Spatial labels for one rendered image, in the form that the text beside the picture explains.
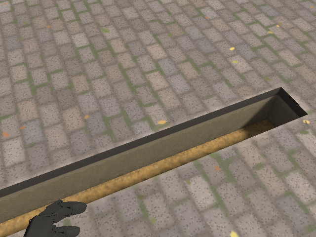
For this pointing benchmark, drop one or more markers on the robot left hand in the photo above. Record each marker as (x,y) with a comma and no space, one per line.
(42,225)

